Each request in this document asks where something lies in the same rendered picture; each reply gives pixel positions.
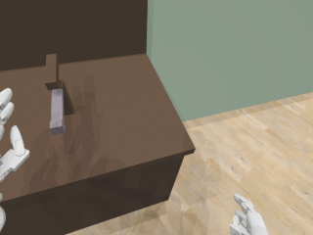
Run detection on robot right hand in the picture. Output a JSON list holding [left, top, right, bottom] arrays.
[[230, 193, 269, 235]]

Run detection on tap lever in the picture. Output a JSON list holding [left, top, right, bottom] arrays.
[[50, 88, 66, 135]]

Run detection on robot left hand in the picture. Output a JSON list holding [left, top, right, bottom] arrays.
[[0, 88, 29, 182]]

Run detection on counter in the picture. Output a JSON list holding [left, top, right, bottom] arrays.
[[0, 0, 196, 235]]

